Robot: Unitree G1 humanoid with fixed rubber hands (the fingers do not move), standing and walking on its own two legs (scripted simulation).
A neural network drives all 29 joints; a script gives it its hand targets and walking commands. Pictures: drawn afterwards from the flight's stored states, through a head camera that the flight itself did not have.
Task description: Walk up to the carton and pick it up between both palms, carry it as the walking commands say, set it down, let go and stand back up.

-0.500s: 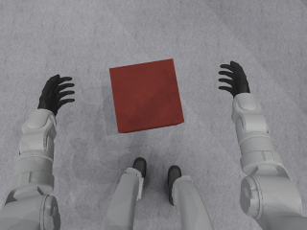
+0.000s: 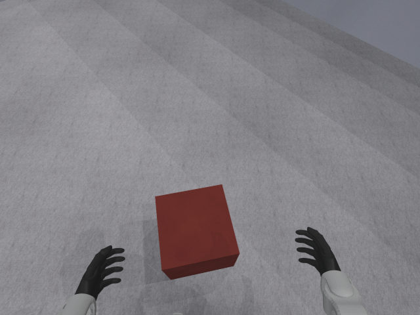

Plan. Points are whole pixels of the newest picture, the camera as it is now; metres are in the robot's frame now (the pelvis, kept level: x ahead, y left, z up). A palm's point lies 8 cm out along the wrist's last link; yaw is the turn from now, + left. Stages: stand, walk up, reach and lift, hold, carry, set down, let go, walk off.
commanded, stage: let go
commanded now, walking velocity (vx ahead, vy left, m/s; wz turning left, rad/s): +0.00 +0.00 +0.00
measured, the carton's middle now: (196, 232) +0.44 +0.08 -0.63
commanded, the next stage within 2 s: stand in 0.62 s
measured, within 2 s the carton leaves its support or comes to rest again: neither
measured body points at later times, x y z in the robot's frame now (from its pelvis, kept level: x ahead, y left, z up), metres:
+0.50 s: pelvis +0.00 -0.01 +0.01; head +0.00 -0.01 +0.46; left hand +0.17 +0.23 -0.07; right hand +0.17 -0.24 -0.07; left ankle +0.00 +0.10 -0.73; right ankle -0.03 -0.10 -0.73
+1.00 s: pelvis +0.02 +0.01 +0.01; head +0.02 +0.04 +0.46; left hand +0.17 +0.30 -0.09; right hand +0.16 -0.29 -0.07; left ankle +0.00 +0.10 -0.73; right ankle -0.03 -0.10 -0.73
